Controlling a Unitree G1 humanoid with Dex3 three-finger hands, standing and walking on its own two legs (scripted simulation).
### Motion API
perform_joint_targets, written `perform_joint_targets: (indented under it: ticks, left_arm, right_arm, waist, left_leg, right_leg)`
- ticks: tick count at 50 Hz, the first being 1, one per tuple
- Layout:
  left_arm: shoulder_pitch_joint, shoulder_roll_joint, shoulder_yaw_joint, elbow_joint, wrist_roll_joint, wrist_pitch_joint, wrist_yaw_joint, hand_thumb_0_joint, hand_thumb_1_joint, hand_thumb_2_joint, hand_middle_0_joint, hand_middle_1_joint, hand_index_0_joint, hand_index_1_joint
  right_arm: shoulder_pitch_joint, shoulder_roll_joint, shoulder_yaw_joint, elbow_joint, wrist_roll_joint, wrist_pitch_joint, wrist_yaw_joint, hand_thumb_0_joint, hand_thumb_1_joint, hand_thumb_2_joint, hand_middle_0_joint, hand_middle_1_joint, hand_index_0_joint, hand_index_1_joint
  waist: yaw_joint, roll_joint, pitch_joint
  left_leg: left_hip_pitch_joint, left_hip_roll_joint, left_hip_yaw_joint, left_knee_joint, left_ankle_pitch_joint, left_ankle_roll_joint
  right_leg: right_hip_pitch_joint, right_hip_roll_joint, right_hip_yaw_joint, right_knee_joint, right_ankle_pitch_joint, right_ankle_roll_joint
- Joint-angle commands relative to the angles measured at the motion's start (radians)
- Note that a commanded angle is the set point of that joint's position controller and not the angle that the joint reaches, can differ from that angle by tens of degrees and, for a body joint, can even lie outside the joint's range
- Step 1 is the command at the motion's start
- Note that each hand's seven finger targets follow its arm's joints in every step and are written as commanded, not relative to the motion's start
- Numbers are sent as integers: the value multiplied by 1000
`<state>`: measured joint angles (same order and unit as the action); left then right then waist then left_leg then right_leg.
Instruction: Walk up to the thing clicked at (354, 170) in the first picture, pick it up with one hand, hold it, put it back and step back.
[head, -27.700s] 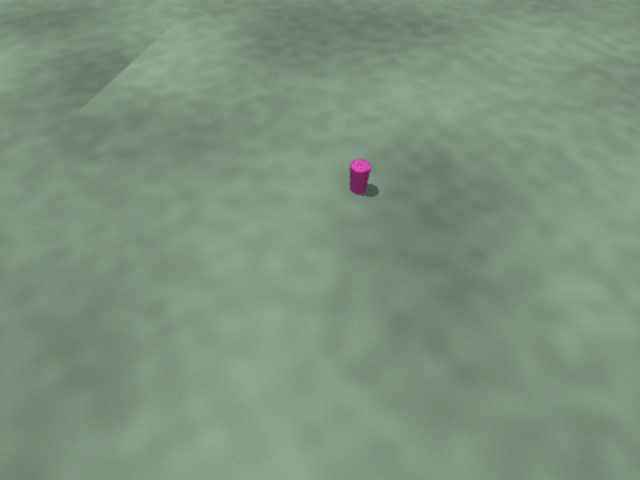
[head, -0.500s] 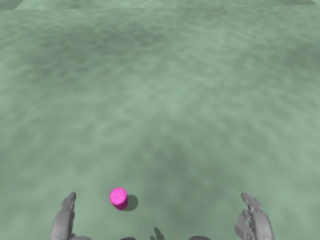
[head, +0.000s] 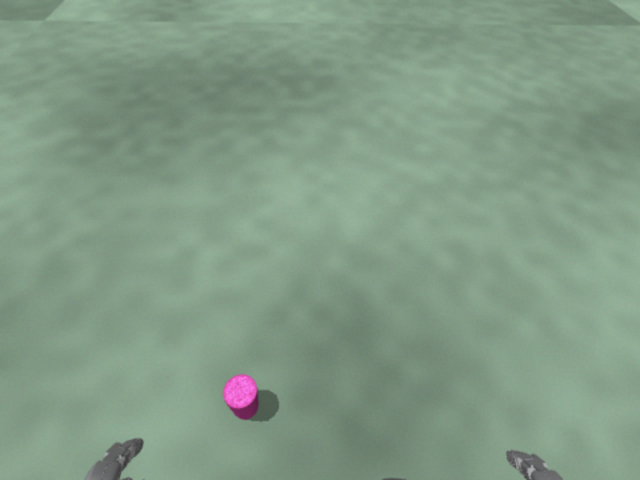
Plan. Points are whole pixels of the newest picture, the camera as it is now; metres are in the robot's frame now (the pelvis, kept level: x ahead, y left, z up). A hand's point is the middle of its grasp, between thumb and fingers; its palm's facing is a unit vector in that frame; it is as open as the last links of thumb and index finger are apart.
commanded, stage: stand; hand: left
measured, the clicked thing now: (243, 399) +0.42 +0.21 -0.68
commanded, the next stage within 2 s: step back in 1.92 s
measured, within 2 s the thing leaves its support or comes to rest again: neither
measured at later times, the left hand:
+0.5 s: hand out of the picture +0.04 +0.25 -0.13, palm faces +0.00 -0.94 -0.35, open 7.4 cm
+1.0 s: hand out of the picture +0.05 +0.23 -0.12, palm faces -0.02 -0.94 -0.34, open 7.4 cm
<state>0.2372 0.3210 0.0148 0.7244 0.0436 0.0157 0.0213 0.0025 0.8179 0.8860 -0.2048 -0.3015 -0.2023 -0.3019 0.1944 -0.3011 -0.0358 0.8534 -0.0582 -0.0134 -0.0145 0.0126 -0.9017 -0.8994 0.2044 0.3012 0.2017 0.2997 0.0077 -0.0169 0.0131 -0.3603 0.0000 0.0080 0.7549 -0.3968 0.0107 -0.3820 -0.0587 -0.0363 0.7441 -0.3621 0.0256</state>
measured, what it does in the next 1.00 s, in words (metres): stands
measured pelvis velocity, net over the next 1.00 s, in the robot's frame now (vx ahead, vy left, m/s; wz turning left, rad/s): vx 0.00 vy -0.02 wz -0.01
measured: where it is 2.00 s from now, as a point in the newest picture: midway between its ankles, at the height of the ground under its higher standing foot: outside the picture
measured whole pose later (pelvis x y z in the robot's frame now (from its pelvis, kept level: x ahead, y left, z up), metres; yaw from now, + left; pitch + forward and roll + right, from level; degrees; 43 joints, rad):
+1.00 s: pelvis +0.00 -0.02 +0.03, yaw +0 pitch -3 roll +0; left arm 0.12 0.31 0.00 1.17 0.02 -0.01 0.01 0.00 0.90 0.90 -0.20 -0.30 -0.20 -0.30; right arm 0.14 -0.33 -0.02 1.15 -0.02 0.01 0.00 0.01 -0.90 -0.90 0.20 0.30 0.20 0.30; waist 0.01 0.02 0.05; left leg -0.10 0.02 0.01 0.33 -0.18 -0.02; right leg -0.14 -0.03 -0.05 0.35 -0.16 0.01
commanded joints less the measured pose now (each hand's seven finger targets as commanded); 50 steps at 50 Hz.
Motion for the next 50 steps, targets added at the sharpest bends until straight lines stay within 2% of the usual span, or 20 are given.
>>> perform_joint_targets:
  ticks: [1,4,6,9,13,17,19,21,24,27,28,30,37,39,44,47,50]
  left_arm:
    - [-62,156,45,10,-6,-54,12,0,899,900,-200,-300,-200,-300]
    - [-59,162,41,89,-10,-53,12,0,899,900,-200,-300,-200,-300]
    - [-67,167,38,137,-10,-49,12,0,899,900,-200,-300,-200,-300]
    - [-71,181,34,197,-14,-49,13,0,899,900,-200,-300,-200,-300]
    - [-86,188,26,259,-18,-46,10,0,899,900,-200,-300,-200,-300]
    - [-93,196,21,303,-17,-49,12,0,899,900,-200,-300,-200,-300]
    - [-105,195,20,321,-18,-47,11,0,899,900,-200,-300,-200,-300]
    - [-101,193,19,338,-16,-44,11,0,899,900,-200,-300,-200,-300]
    - [-108,198,19,353,-17,-47,11,0,899,900,-200,-300,-200,-300]
    - [-117,199,20,364,-18,-45,8,0,899,900,-200,-300,-200,-300]
    - [-112,200,19,367,-18,-47,8,0,899,900,-200,-300,-200,-300]
    - [-120,203,20,373,-17,-46,7,0,899,900,-200,-300,-200,-300]
    - [-140,204,20,383,-22,-50,6,0,899,900,-200,-300,-200,-300]
    - [-143,206,21,388,-23,-48,5,0,899,900,-200,-300,-200,-300]
    - [-143,204,20,394,-24,-49,3,0,899,900,-200,-300,-200,-300]
    - [-148,211,23,393,-24,-50,2,0,899,900,-200,-300,-200,-300]
    - [-157,213,23,392,-23,-48,2,0,899,900,-200,-300,-200,-300]
  right_arm:
    - [-56,-160,-45,-33,7,-30,-3,0,-900,-900,200,300,200,300]
    - [-68,-172,-38,11,13,-25,-5,0,-900,-900,200,300,200,300]
    - [-61,-183,-36,44,14,-19,-6,0,-900,-900,200,300,200,300]
    - [-53,-188,-34,90,20,-16,-7,0,-900,-900,200,300,200,300]
    - [-57,-202,-31,137,25,-14,-6,0,-900,-900,200,300,200,300]
    - [-63,-199,-27,171,29,-12,-7,0,-900,-900,200,300,200,300]
    - [-53,-199,-24,189,29,-8,-6,0,-900,-900,200,300,200,300]
    - [-74,-201,-26,195,29,-7,-5,0,-900,-900,200,300,200,300]
    - [-71,-195,-25,208,30,-7,-2,0,-900,-900,200,300,200,300]
    - [-68,-200,-24,220,30,-4,-1,0,-900,-900,200,300,200,300]
    - [-83,-201,-25,219,31,-5,0,0,-900,-900,200,300,200,300]
    - [-78,-200,-22,223,32,-3,1,0,-900,-900,200,300,200,300]
    - [-85,-205,-17,232,33,-9,-1,0,-900,-900,200,300,200,300]
    - [-89,-204,-13,236,34,-7,-1,0,-900,-900,200,300,200,300]
    - [-95,-214,-14,237,38,-6,0,0,-900,-900,200,300,200,300]
    - [-94,-220,-13,244,38,-6,0,0,-900,-900,200,300,200,300]
    - [-96,-216,-11,241,37,-3,2,0,-900,-900,200,300,200,300]
  waist:
    - [9,59,-50]
    - [13,43,-44]
    - [8,46,-16]
    - [5,16,-23]
    - [3,38,8]
    - [4,15,6]
    - [0,22,28]
    - [6,22,37]
    - [4,2,29]
    - [-1,33,31]
    - [7,15,34]
    - [1,17,37]
    - [1,19,1]
    - [5,10,25]
    - [1,14,-1]
    - [2,13,-1]
    - [-1,2,22]
  left_leg:
    - [53,74,-115,-260,212,35]
    - [85,81,-120,-317,236,30]
    - [92,86,-127,-364,187,26]
    - [151,85,-113,-383,257,19]
    - [147,89,-117,-451,196,12]
    - [198,91,-108,-454,268,10]
    - [177,91,-110,-479,216,8]
    - [187,94,-114,-490,205,8]
    - [191,92,-106,-485,220,6]
    - [173,92,-105,-504,146,4]
    - [183,92,-103,-495,182,5]
    - [183,90,-101,-498,151,4]
    - [208,102,-93,-491,254,3]
    - [191,101,-94,-499,229,2]
    - [233,110,-88,-489,271,2]
    - [232,110,-84,-489,254,1]
    - [210,107,-80,-491,225,0]
  right_leg:
    - [116,-39,65,-191,190,-65]
    - [176,-48,68,-243,224,-56]
    - [190,-48,68,-280,179,-54]
    - [218,-61,74,-315,222,-53]
    - [242,-61,76,-362,173,-44]
    - [247,-74,80,-397,219,-38]
    - [251,-71,78,-407,187,-35]
    - [234,-68,72,-418,163,-33]
    - [245,-74,84,-441,155,-33]
    - [246,-69,81,-446,122,-31]
    - [247,-75,88,-453,131,-33]
    - [227,-71,90,-463,96,-31]
    - [267,-81,98,-456,202,-35]
    - [262,-75,92,-461,165,-33]
    - [260,-79,98,-471,209,-36]
    - [263,-77,103,-480,205,-34]
    - [248,-77,108,-494,141,-33]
